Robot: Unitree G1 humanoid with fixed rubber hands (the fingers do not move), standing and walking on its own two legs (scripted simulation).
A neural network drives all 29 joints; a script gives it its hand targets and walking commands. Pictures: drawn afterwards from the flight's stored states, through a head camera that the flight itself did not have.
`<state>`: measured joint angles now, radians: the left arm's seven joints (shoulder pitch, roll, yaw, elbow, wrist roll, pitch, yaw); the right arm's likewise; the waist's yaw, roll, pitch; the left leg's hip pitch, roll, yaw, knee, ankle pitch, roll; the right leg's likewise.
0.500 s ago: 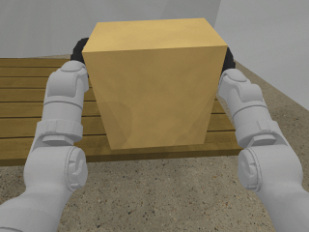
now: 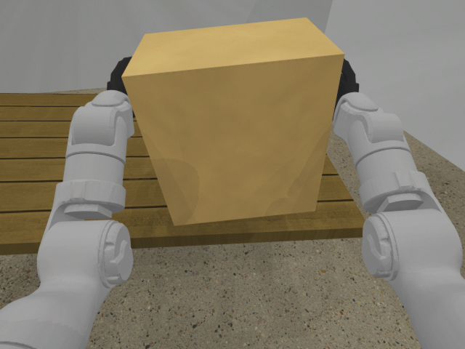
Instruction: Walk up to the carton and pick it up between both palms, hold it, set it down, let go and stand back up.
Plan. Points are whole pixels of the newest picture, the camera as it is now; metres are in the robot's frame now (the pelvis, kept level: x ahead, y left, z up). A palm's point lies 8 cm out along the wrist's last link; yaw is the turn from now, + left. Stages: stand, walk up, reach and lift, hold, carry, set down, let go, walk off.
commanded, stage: hold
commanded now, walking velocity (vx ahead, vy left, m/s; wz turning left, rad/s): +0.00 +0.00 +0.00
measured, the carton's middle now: (235, 128) +0.42 +0.00 +0.22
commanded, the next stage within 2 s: none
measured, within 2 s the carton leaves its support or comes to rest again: neither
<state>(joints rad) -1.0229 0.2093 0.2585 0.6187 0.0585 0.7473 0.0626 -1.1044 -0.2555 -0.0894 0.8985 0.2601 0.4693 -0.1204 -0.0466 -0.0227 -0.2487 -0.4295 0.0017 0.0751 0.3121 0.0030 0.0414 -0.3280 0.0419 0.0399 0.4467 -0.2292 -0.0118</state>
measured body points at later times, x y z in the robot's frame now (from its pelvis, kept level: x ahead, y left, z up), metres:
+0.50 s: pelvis +0.00 +0.00 +0.00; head -0.07 +0.02 +0.44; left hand +0.41 +0.19 +0.29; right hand +0.41 -0.17 +0.31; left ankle +0.10 +0.10 -0.74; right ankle -0.01 -0.11 -0.74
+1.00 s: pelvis +0.00 +0.00 +0.00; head -0.08 +0.02 +0.44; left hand +0.40 +0.19 +0.29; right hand +0.40 -0.17 +0.32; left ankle +0.10 +0.10 -0.74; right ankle -0.01 -0.11 -0.74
